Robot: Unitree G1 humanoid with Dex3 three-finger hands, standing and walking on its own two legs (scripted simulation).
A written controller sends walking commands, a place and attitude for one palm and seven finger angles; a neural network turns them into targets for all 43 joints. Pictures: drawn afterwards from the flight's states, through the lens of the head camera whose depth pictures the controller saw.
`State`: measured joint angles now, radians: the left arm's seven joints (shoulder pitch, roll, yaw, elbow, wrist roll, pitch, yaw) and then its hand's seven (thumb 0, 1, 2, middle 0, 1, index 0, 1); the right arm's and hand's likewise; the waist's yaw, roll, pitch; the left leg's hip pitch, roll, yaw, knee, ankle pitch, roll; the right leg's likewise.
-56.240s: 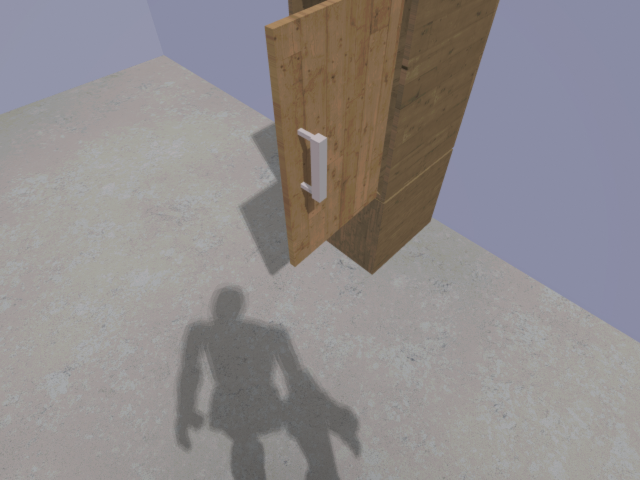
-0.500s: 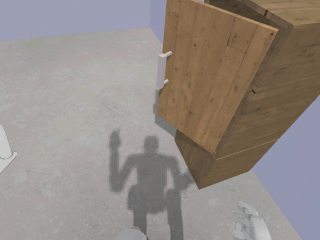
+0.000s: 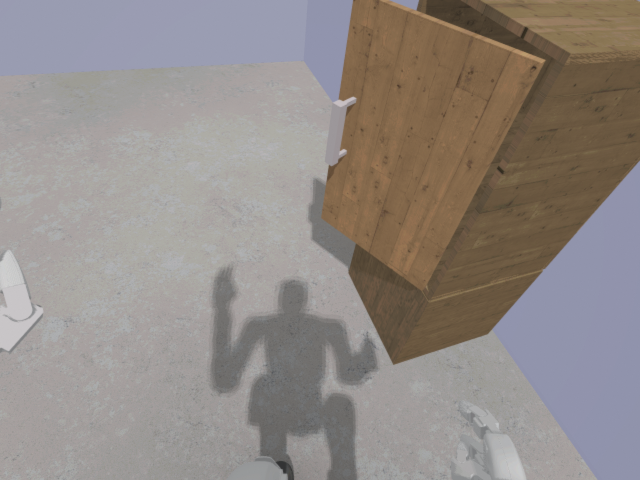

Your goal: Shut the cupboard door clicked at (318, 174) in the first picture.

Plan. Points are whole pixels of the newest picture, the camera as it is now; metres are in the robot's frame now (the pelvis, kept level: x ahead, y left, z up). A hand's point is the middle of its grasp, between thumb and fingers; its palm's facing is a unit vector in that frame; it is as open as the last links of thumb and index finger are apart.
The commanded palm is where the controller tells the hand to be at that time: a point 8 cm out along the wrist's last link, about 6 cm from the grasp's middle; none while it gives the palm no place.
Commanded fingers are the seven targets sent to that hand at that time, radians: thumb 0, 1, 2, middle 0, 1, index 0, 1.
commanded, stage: stop stepping back and stand still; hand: left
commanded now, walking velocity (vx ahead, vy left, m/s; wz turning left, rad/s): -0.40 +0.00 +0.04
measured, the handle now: (341, 131) +0.82 +0.06 -0.01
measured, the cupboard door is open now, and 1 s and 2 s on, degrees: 28 28 28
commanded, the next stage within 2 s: let the arm hang, fingers relaxed in 1.06 s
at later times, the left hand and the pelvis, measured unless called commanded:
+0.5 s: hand out of the picture +0.12 +0.34 +0.18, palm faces +0.47 -0.84 -0.25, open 7.4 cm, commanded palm +0.03 +0.36 +0.19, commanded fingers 0.00 0.90 0.90 -0.20 -0.30 -0.20 -0.30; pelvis -0.12 +0.07 +0.00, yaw -2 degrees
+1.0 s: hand out of the picture +0.05 +0.40 +0.18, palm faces +0.42 -0.82 -0.39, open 7.5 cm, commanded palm -0.02 +0.43 +0.19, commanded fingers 0.00 0.90 0.90 -0.20 -0.30 -0.20 -0.30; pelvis -0.17 +0.14 +0.01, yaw -2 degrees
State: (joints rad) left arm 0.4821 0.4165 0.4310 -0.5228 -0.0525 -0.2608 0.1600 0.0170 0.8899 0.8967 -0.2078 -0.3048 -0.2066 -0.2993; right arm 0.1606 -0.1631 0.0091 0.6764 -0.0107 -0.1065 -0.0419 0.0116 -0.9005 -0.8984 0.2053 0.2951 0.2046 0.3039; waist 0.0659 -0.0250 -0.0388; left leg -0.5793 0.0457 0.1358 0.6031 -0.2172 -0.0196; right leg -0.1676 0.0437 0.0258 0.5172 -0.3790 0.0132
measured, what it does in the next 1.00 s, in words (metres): walks backwards: left foot, then left foot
